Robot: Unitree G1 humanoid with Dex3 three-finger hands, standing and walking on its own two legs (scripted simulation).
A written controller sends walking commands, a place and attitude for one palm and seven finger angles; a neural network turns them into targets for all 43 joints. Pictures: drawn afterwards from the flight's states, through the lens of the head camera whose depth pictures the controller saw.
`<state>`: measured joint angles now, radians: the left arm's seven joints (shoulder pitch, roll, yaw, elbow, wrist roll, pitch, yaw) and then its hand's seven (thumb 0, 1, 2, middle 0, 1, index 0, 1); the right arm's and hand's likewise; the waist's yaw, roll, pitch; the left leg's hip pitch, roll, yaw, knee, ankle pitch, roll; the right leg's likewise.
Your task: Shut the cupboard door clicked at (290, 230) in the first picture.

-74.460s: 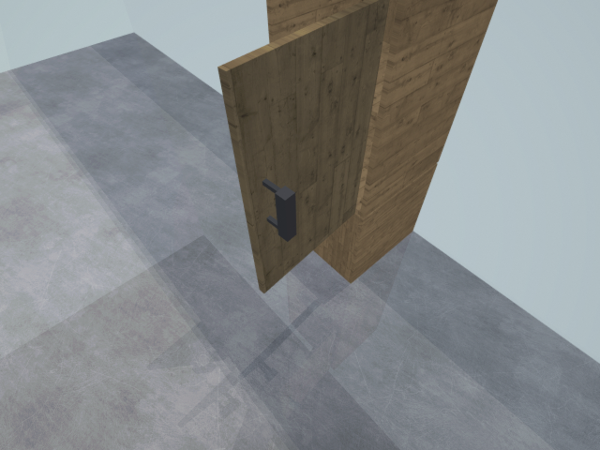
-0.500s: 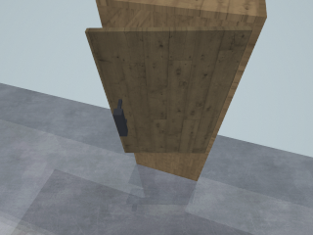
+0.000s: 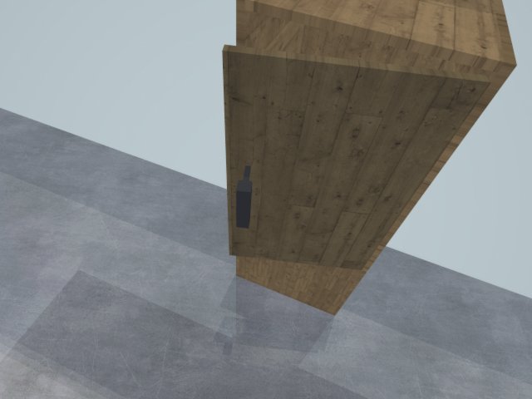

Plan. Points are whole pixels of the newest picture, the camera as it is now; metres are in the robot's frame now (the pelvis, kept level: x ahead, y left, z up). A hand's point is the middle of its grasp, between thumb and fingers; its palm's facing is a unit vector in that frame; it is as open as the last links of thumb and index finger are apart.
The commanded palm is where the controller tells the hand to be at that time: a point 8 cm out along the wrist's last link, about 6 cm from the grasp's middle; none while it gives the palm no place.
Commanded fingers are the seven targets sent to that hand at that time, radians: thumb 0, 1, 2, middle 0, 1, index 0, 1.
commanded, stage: come to a stop and stand still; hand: left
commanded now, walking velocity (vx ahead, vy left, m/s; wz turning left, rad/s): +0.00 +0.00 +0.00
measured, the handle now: (245, 196) +0.48 +0.09 -0.04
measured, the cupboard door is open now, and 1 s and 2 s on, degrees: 16 16 16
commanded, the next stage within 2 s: look again from close up in 0.52 s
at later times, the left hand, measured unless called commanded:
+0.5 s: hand out of the picture -0.02 +0.14 -0.18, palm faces +0.00 -0.99 -0.15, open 7.3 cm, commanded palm none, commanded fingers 0.00 0.90 0.90 -0.20 -0.30 -0.20 -0.30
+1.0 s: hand out of the picture -0.02 +0.17 -0.18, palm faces +0.01 -0.98 -0.21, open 7.4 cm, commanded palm none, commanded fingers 0.00 0.90 0.90 -0.20 -0.30 -0.20 -0.30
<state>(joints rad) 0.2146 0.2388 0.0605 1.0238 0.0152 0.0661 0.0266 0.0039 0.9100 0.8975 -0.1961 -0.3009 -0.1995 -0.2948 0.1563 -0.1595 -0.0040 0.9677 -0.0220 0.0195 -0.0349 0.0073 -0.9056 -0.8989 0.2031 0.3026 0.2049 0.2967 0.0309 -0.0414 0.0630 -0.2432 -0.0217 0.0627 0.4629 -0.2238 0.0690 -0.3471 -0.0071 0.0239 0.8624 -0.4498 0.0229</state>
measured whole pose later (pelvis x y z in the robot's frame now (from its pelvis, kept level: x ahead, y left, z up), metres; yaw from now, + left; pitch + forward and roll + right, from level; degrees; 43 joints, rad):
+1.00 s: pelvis -0.03 -0.01 -0.01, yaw +0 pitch -2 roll +0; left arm 0.33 0.16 -0.01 1.04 0.02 -0.01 0.04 0.00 0.91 0.90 -0.20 -0.30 -0.20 -0.30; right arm 0.26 -0.18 -0.01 1.02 -0.02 -0.01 -0.02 0.02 -0.92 -0.90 0.20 0.30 0.20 0.30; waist -0.01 0.00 0.00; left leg -0.28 -0.02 0.07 0.51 -0.20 0.05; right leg -0.18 -0.01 0.01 0.53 -0.33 0.00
